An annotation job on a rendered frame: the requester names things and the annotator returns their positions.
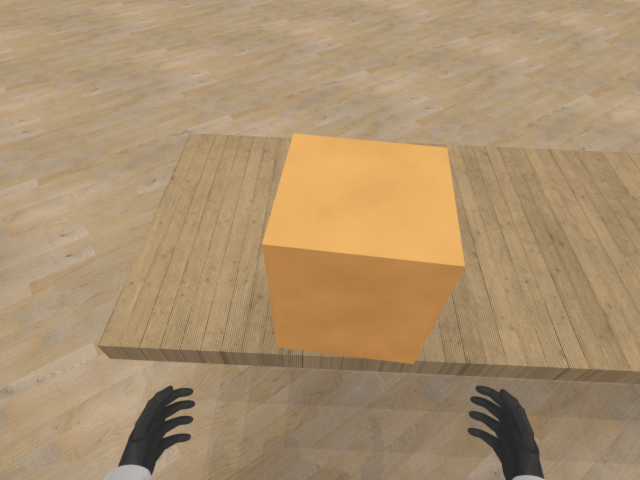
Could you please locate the robot left hand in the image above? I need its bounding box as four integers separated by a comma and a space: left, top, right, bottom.
118, 386, 195, 475

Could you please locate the carton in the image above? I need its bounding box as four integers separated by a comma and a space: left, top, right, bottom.
262, 133, 465, 364

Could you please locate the robot right hand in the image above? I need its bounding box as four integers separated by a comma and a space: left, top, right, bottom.
468, 386, 544, 480

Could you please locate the table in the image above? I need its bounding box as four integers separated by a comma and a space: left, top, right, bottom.
98, 133, 640, 384

